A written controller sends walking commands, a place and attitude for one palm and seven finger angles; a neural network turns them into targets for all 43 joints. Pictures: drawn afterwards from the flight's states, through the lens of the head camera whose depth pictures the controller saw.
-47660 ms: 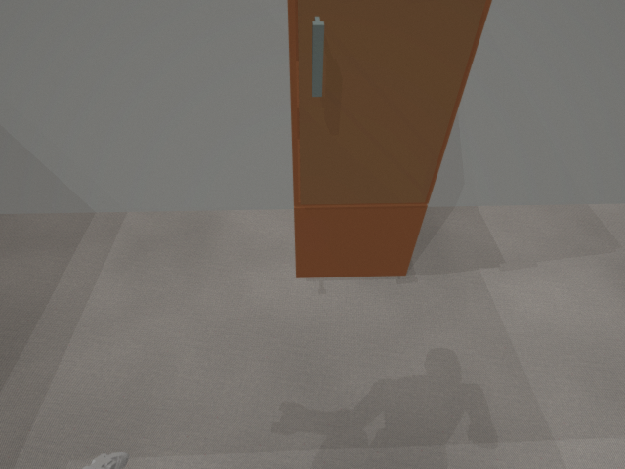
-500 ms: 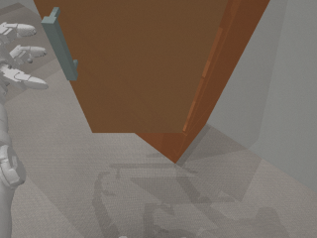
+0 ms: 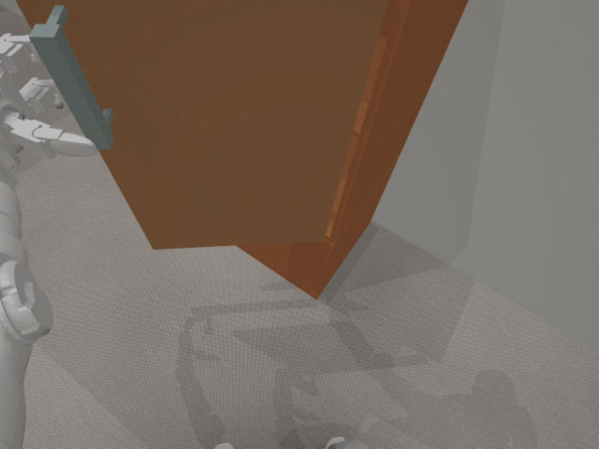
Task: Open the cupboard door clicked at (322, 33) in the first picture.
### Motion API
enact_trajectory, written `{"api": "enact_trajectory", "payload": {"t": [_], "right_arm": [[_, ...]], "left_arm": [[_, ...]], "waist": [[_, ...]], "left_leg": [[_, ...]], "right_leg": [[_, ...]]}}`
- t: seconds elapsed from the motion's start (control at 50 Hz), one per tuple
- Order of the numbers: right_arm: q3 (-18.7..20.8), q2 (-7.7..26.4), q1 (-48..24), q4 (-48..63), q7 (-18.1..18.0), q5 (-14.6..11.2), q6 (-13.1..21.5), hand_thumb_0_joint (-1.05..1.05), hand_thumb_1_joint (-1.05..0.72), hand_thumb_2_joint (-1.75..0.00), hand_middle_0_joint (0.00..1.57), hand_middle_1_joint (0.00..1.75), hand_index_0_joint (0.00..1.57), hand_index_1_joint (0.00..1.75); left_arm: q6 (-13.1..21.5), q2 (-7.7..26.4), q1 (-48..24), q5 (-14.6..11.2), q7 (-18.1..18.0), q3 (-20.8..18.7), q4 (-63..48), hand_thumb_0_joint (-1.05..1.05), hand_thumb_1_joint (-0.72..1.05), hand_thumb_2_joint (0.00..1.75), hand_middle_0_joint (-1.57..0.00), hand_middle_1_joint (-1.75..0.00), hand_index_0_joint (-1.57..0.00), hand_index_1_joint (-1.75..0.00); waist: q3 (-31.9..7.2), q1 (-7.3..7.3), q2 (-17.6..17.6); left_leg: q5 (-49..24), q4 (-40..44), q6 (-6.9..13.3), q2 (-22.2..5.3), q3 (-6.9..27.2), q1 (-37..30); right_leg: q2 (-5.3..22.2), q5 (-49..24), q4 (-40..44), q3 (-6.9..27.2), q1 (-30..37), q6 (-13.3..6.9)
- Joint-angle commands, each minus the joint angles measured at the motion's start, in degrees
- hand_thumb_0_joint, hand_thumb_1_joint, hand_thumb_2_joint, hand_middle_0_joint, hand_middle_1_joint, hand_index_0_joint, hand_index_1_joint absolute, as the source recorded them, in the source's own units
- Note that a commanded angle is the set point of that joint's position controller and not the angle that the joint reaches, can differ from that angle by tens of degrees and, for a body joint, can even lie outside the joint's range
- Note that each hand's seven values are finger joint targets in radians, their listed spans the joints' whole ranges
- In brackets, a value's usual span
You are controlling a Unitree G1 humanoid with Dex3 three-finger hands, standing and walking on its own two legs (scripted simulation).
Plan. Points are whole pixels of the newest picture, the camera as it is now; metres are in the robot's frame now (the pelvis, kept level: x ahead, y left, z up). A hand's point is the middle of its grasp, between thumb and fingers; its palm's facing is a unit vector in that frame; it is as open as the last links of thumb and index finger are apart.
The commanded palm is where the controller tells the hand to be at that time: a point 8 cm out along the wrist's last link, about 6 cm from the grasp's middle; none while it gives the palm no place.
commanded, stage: slide the fingers in behind the handle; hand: left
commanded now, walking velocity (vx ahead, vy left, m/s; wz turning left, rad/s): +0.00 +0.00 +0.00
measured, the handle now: (82, 83) +0.55 +0.22 +0.16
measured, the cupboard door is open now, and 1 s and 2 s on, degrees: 40 40 41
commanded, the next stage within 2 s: close the thumb around the handle in 1.04 s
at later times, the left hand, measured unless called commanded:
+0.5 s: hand (75, 112) +0.49 +0.22 +0.16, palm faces -0.02 -1.00 +0.01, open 14.0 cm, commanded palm +0.47 +0.26 +0.16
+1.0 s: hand (84, 113) +0.49 +0.21 +0.16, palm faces +0.00 -1.00 +0.00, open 14.0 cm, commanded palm +0.47 +0.26 +0.16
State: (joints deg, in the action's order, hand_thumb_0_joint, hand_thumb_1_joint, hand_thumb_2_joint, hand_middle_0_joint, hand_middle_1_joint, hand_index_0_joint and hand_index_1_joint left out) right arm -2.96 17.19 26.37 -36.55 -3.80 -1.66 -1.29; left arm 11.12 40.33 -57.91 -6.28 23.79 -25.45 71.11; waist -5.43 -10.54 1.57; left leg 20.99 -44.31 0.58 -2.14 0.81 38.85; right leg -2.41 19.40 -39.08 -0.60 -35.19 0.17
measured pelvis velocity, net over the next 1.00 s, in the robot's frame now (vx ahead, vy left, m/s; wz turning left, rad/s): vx -0.01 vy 0.00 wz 0.01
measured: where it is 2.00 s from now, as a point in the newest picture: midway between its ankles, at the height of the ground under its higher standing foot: outside the picture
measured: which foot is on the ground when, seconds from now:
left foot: down 0.00-1.00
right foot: down 0.00-1.00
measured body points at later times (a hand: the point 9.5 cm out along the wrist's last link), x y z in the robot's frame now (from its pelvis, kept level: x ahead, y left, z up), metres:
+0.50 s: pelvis +0.01 +0.01 +0.00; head +0.08 +0.02 +0.45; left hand +0.49 +0.27 +0.16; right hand +0.04 -0.27 -0.11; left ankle +0.00 +0.11 -0.71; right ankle -0.01 -0.13 -0.71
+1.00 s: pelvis -0.01 +0.00 +0.00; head +0.06 +0.01 +0.45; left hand +0.48 +0.26 +0.17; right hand +0.01 -0.27 -0.11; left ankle +0.00 +0.11 -0.71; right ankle -0.01 -0.13 -0.71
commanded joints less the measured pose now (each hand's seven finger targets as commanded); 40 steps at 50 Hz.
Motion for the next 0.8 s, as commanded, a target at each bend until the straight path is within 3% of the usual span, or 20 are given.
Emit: {"api": "enact_trajectory", "payload": {"t": [0.0, 0.06, 0.1, 0.14, 0.16, 0.2, 0.24, 0.28, 0.32, 0.34, 0.36, 0.38, 0.44, 0.46, 0.54, 0.62, 0.64, 0.72, 0.74, 0.78], "right_arm": [[4.10, 10.09, 6.30, 4.58, -0.59, -0.24, 1.05, 0.00, -0.90, -0.90, 0.20, 0.30, 0.20, 0.30], [4.33, 9.71, 6.41, 4.24, -0.48, -0.09, 1.17, 0.00, -0.90, -0.90, 0.20, 0.30, 0.20, 0.30], [4.46, 9.75, 6.39, 3.94, -0.27, 0.00, 1.29, 0.00, -0.90, -0.90, 0.20, 0.30, 0.20, 0.30], [4.67, 9.74, 6.42, 3.78, -0.21, 0.01, 1.40, 0.00, -0.90, -0.90, 0.20, 0.30, 0.20, 0.30], [4.63, 9.44, 6.06, 3.70, -0.05, -0.04, 1.45, 0.00, -0.90, -0.90, 0.20, 0.30, 0.20, 0.30], [4.63, 9.48, 5.75, 3.65, 0.05, -0.08, 1.53, 0.00, -0.90, -0.90, 0.20, 0.30, 0.20, 0.30], [4.57, 9.33, 5.54, 3.44, 0.04, -0.03, 1.60, 0.00, -0.90, -0.90, 0.20, 0.30, 0.20, 0.30], [4.60, 9.29, 5.21, 3.76, 0.12, -0.07, 1.63, 0.00, -0.90, -0.90, 0.20, 0.30, 0.20, 0.30], [4.54, 9.16, 5.15, 3.96, 0.04, 0.04, 1.66, 0.00, -0.90, -0.90, 0.20, 0.30, 0.20, 0.30], [4.62, 9.13, 4.88, 4.00, 0.16, 0.13, 1.69, 0.00, -0.90, -0.90, 0.20, 0.30, 0.20, 0.30], [4.67, 8.66, 4.40, 4.27, 0.33, 0.03, 1.78, 0.00, -0.90, -0.90, 0.20, 0.30, 0.20, 0.30], [4.85, 8.62, 4.26, 4.23, 0.51, 0.15, 2.01, 0.00, -0.90, -0.90, 0.20, 0.30, 0.20, 0.30], [4.82, 8.62, 3.79, 3.81, 0.66, 0.01, 1.98, 0.00, -0.90, -0.90, 0.20, 0.30, 0.20, 0.30], [4.78, 8.42, 3.45, 3.68, 0.74, 0.03, 1.99, 0.00, -0.90, -0.90, 0.20, 0.30, 0.20, 0.30], [4.62, 8.76, 3.51, 3.88, 0.62, 0.08, 2.10, 0.00, -0.90, -0.90, 0.20, 0.30, 0.20, 0.30], [4.56, 8.05, 3.49, 4.13, 0.84, 0.24, 2.39, 0.00, -0.90, -0.90, 0.20, 0.30, 0.20, 0.30], [4.68, 8.25, 3.35, 4.18, 1.05, 0.35, 2.44, 0.00, -0.90, -0.90, 0.20, 0.30, 0.20, 0.30], [4.41, 8.47, 3.43, 4.04, 0.60, 0.20, 2.33, 0.00, -0.90, -0.90, 0.20, 0.30, 0.20, 0.30], [4.33, 8.60, 3.22, 4.04, 0.52, 0.18, 2.28, 0.00, -0.90, -0.90, 0.20, 0.30, 0.20, 0.30], [4.19, 8.29, 2.90, 4.02, 0.40, 0.05, 2.35, 0.00, -0.90, -0.90, 0.20, 0.30, 0.20, 0.30]], "left_arm": [[1.95, 16.96, -23.28, -1.55, -0.29, -1.60, -11.92, 0.00, -0.50, 0.30, -0.30, -1.20, -0.30, -1.20], [3.21, 14.41, -24.07, -1.97, -0.32, -0.28, -14.64, 0.00, -0.50, 0.30, -0.30, -1.20, -0.30, -1.20], [3.57, 12.87, -24.00, -2.79, -0.28, 0.15, -15.34, 0.00, -0.50, 0.30, -0.30, -1.20, -0.30, -1.20], [4.20, 12.55, -23.93, -3.48, -0.22, -0.44, -17.15, 0.00, -0.50, 0.30, -0.30, -1.20, -0.30, -1.20], [3.87, 10.14, -23.35, -3.78, -0.17, 1.03, -16.72, 0.00, -0.50, 0.30, -0.30, -1.20, -0.30, -1.20], [2.98, 9.78, -22.46, -3.87, -0.42, 1.02, -15.78, 0.00, -0.50, 0.30, -0.30, -1.20, -0.30, -1.20], [2.66, 9.81, -23.80, -3.45, -1.17, 1.07, -16.38, 0.00, -0.50, 0.30, -0.30, -1.20, -0.30, -1.20], [2.37, 9.99, -22.23, -3.26, -1.97, 0.61, -16.63, 0.00, -0.50, 0.30, -0.30, -1.20, -0.30, -1.20], [2.95, 10.23, -23.77, -3.29, -2.92, 0.36, -18.16, 0.00, -0.50, 0.30, -0.30, -1.20, -0.30, -1.20], [3.53, 11.52, -24.49, -2.76, -3.28, -0.54, -20.05, 0.00, -0.50, 0.30, -0.30, -1.20, -0.30, -1.20], [3.96, 8.21, -24.76, -2.77, -3.44, 1.77, -21.56, 0.00, -0.50, 0.30, -0.30, -1.20, -0.30, -1.20], [4.43, 7.32, -24.51, -3.07, -3.70, 1.74, -23.09, 0.00, -0.50, 0.30, -0.30, -1.20, -0.30, -1.20], [4.40, 4.97, -24.34, -3.57, -4.34, 3.08, -22.82, 0.00, -0.50, 0.30, -0.30, -1.20, -0.30, -1.20], [3.55, 2.13, -24.22, -3.69, -4.39, 5.01, -20.66, 0.00, -0.50, 0.30, -0.30, -1.20, -0.30, -1.20], [1.75, 4.44, -23.17, -3.23, -5.47, 2.89, -18.66, 0.00, -0.50, 0.30, -0.30, -1.20, -0.30, -1.20], [2.82, 1.70, -24.66, -2.92, -6.92, 4.89, -21.69, 0.00, -0.50, 0.30, -0.30, -1.20, -0.30, -1.20], [3.20, 3.51, -23.35, -2.58, -7.31, 2.98, -21.70, 0.00, -0.50, 0.30, -0.30, -1.20, -0.30, -1.20], [3.81, 6.10, -23.61, -2.80, -7.58, 1.14, -18.77, 0.00, -0.50, 0.30, -0.30, -1.20, -0.30, -1.20], [3.71, 7.74, -23.34, -2.06, -7.52, 0.30, -17.86, 0.00, -0.50, 0.30, -0.30, -1.20, -0.30, -1.20], [3.75, 5.89, -25.23, -1.44, -7.29, 2.65, -18.28, 0.00, -0.50, 0.30, -0.30, -1.20, -0.30, -1.20]], "waist": [[-20.87, 1.86, 4.58], [-22.12, 1.63, 7.17], [-21.81, 1.38, 6.94], [-24.31, 1.86, 7.17], [-23.22, 1.63, 6.80], [-21.43, 1.63, 5.58], [-21.05, 1.77, 7.00], [-20.70, 2.13, 5.22], [-21.29, 1.94, 4.95], [-23.53, 2.58, 6.45], [-24.20, 2.21, 8.38], [-25.28, 2.48, 9.10], [-23.77, 2.01, 7.76], [-21.93, 1.36, 6.65], [-21.81, 2.63, 4.77], [-22.26, 2.13, 5.27], [-23.23, 2.98, 5.08], [-21.08, 2.53, 1.48], [-21.15, 2.86, 1.89], [-19.98, 2.31, 4.29]], "left_leg": [[-18.67, 3.95, 1.87, 1.03, 0.42, -15.91], [-21.44, 3.57, 1.52, 0.84, 0.81, -19.45], [-21.38, 3.64, 1.42, 0.61, 0.94, -20.50], [-24.60, 3.35, 1.28, 0.53, 1.32, -22.72], [-24.81, 3.43, 1.27, 0.55, 1.23, -22.79], [-23.42, 3.45, 1.46, 0.60, 0.96, -21.59], [-23.85, 3.63, 1.37, 0.73, 1.06, -21.67], [-24.09, 3.67, 1.40, 0.70, 0.98, -20.85], [-25.08, 3.36, 1.55, 0.90, 0.91, -20.96], [-26.77, 3.31, 1.21, 0.77, 1.31, -22.39], [-28.82, 3.08, 0.93, 0.68, 1.47, -24.57], [-30.08, 2.70, 0.66, 0.48, 1.84, -26.54], [-30.38, 2.72, 0.51, 0.17, 2.33, -26.96], [-27.86, 3.03, 0.64, 0.37, 2.10, -25.91], [-26.04, 3.80, 0.90, 0.82, 1.86, -23.09], [-28.33, 3.33, 0.88, 0.78, 1.93, -24.15], [-28.18, 3.34, 0.75, 0.74, 1.98, -24.47], [-23.04, 4.07, 1.45, 1.20, 0.88, -19.97], [-22.06, 4.35, 1.38, 1.24, 0.88, -19.37], [-20.18, 4.55, 1.30, 1.34, 0.85, -19.53]], "right_leg": [[-0.47, -19.79, 4.02, -0.43, 8.41, -0.51], [-0.69, -20.60, 3.71, -0.72, 7.06, -0.79], [-0.84, -19.87, 3.80, -0.93, 6.19, -0.79], [-0.87, -21.81, 3.22, -1.06, 6.92, -1.01], [-0.90, -21.88, 3.42, -1.25, 6.60, -0.95], [-0.80, -21.26, 3.70, -1.20, 6.17, -0.84], [-0.62, -21.39, 3.47, -1.28, 5.89, -0.91], [-0.52, -21.98, 3.37, -1.27, 6.67, -0.90], [-0.44, -22.97, 3.06, -1.19, 7.59, -0.97], [-0.46, -23.91, 2.56, -1.11, 7.98, -0.97], [-0.52, -24.15, 2.39, -1.31, 7.00, -1.03], [-0.62, -23.79, 2.39, -1.44, 6.18, -1.06], [-0.81, -22.89, 2.49, -1.76, 5.11, -1.08], [-0.80, -21.76, 2.81, -1.89, 4.44, -0.96], [-0.34, -22.04, 2.68, -1.81, 6.88, -1.15], [-0.33, -22.84, 2.51, -1.88, 6.84, -1.17], [-0.52, -22.95, 2.43, -1.67, 7.24, -1.14], [-0.24, -22.75, 3.00, -1.15, 10.13, -1.02], [-0.16, -22.44, 2.94, -0.88, 10.24, -0.97], [-0.01, -20.50, 3.22, -0.88, 8.46, -1.04]]}}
